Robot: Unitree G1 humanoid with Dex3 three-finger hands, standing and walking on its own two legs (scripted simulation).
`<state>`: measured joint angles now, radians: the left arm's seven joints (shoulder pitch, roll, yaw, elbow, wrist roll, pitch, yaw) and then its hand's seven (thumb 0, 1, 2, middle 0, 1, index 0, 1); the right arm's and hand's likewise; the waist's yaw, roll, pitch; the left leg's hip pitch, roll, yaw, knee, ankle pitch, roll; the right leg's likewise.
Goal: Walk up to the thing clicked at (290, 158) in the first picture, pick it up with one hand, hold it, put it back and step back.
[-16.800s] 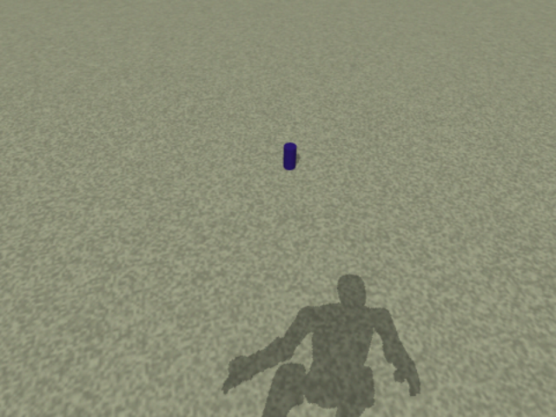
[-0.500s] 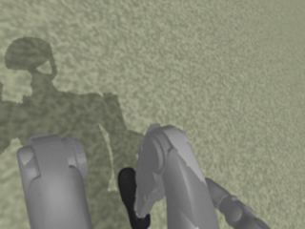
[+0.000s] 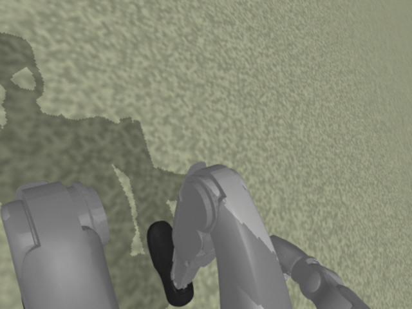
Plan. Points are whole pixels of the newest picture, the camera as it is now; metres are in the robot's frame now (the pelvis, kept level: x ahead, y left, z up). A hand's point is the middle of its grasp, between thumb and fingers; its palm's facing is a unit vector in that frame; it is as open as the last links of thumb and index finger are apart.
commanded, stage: close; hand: left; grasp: from the side
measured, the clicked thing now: out of the picture +0.42 +0.31 -0.21
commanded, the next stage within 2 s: settle in 0.54 s
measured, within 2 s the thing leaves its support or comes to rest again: leaves its support in 0.84 s
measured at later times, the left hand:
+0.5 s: hand out of the picture +0.41 +0.31 -0.17, palm faces +0.46 -0.89 +0.00, open 10.1 cm
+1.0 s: hand out of the picture +0.42 +0.33 -0.15, palm faces +0.45 -0.89 +0.00, open 9.9 cm
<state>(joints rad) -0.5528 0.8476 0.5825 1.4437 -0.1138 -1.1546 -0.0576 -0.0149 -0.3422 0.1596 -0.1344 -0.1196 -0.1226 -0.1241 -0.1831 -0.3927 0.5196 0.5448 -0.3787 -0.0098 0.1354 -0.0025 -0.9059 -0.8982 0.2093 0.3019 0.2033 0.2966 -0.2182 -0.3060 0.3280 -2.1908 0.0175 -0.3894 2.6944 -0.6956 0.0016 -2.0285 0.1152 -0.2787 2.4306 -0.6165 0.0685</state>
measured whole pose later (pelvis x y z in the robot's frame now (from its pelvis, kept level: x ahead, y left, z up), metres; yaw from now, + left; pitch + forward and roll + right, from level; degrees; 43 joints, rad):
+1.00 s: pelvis +0.00 +0.00 +0.01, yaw +0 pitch +10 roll -18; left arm -0.61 0.84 0.55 1.31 -0.07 -1.04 0.00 0.01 -0.27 1.00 -0.72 -1.02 -0.67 -1.02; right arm -0.15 -0.37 0.49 0.54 -0.36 0.04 0.14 0.00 -0.90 -0.90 0.21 0.30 0.20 0.30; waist -0.22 -0.28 0.30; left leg -2.20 0.03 -0.38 2.67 -0.70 0.01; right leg -2.04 0.11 -0.28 2.40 -0.62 0.07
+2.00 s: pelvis +0.03 -0.02 +0.07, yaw +9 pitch +30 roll -8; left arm -0.55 0.48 0.47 0.85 -0.17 -0.63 -0.19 0.02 -0.31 1.05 -0.76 -0.98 -0.70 -0.98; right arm 0.04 -0.30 0.11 0.64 -0.10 0.06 0.07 0.00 -0.89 -0.89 0.21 0.30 0.20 0.30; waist -0.10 -0.03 -0.07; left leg -2.22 0.03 -0.15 2.37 -0.70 -0.02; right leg -2.13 0.03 -0.11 2.30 -0.70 0.01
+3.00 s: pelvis +0.03 -0.02 +0.12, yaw +12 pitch +32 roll -5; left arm -0.55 0.40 0.45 0.81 -0.15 -0.56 -0.20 0.02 -0.32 1.05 -0.76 -0.98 -0.71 -0.98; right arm 0.11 -0.27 0.02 0.67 -0.05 0.04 0.04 0.00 -0.93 -0.90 0.21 0.30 0.20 0.30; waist -0.09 0.00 -0.16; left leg -2.09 0.02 -0.09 2.20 -0.67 -0.01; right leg -2.03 0.01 -0.06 2.16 -0.69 0.01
